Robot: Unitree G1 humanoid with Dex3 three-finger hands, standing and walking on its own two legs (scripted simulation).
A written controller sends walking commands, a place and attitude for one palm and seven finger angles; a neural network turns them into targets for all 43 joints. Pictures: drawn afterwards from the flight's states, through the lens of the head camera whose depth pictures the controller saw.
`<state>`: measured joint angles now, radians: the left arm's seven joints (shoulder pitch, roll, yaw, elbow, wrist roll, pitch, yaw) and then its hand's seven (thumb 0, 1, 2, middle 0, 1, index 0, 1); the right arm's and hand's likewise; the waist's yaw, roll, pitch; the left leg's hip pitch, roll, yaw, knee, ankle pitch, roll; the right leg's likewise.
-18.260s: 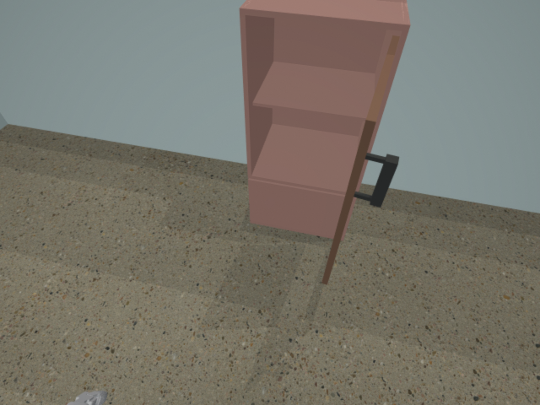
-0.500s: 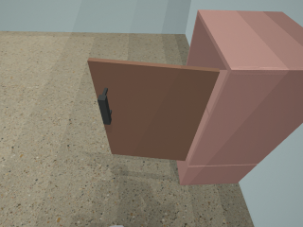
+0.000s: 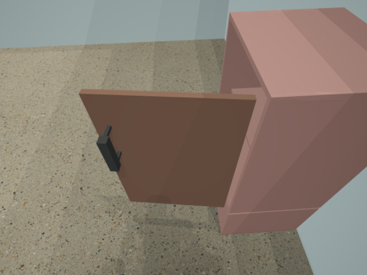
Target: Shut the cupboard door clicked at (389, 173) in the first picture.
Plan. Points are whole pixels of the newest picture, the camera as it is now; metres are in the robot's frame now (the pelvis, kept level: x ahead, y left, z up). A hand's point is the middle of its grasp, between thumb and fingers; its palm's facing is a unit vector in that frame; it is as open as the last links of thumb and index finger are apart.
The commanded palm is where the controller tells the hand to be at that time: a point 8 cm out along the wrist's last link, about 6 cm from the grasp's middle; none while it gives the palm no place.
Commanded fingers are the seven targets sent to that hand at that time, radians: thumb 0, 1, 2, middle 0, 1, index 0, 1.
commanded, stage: come to a stop and stand still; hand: left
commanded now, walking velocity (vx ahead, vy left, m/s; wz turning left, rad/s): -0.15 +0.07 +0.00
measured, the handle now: (111, 148) +0.43 +0.24 -0.02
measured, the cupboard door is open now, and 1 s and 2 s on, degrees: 82 82 82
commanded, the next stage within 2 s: look again from close up in 0.80 s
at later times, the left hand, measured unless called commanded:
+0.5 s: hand out of the picture -0.02 +0.17 -0.17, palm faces +0.02 -0.98 -0.21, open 7.3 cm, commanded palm none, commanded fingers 0.00 0.90 0.90 -0.20 -0.30 -0.20 -0.30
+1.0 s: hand out of the picture -0.07 +0.14 -0.17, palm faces +0.04 -0.99 -0.16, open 7.4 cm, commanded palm none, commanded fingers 0.00 0.90 0.90 -0.20 -0.30 -0.20 -0.30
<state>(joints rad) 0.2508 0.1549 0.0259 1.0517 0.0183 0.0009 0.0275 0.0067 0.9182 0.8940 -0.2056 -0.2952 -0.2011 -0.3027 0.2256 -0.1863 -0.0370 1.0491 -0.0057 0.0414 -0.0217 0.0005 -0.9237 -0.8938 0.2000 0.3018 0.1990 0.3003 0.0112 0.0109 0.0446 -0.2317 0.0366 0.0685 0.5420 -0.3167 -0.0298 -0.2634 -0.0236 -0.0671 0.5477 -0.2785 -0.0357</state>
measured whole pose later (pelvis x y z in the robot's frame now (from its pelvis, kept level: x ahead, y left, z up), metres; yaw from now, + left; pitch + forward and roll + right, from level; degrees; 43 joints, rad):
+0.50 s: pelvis -0.04 -0.01 +0.01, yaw +0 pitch -2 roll +1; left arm 0.25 0.16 0.01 1.10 0.01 0.00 0.03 0.00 0.92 0.89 -0.20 -0.30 -0.20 -0.30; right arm 0.22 -0.17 -0.01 1.09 -0.01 0.02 -0.02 0.01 -0.93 -0.89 0.20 0.30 0.20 0.30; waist -0.01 0.00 0.03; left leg -0.19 0.04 0.07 0.40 -0.18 -0.02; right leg -0.14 0.02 -0.03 0.44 -0.28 -0.04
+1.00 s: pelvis -0.03 +0.00 +0.00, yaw +1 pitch +0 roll -1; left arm 0.35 0.09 -0.01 1.12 0.02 -0.04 0.04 0.00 0.90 0.89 -0.21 -0.30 -0.20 -0.30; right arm 0.30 -0.14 0.00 1.10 -0.01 0.01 -0.02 0.01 -0.92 -0.89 0.20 0.30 0.20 0.30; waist -0.01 0.04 0.03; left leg -0.26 0.06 0.02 0.53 -0.26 -0.01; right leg -0.16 0.05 -0.05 0.44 -0.28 -0.04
